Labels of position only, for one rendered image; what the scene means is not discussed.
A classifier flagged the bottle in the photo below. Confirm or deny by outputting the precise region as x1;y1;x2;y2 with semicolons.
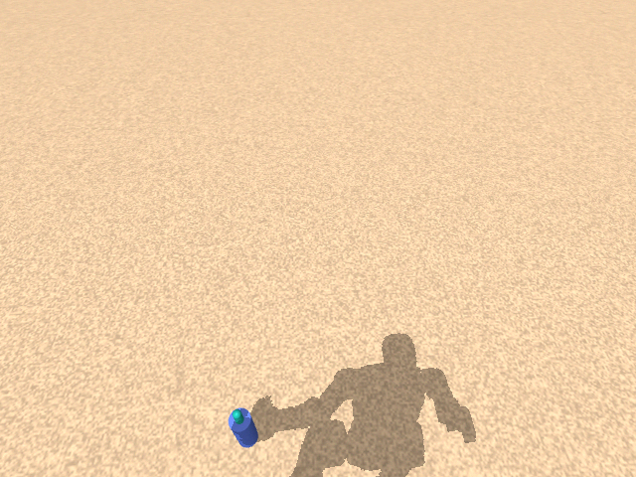
229;407;258;448

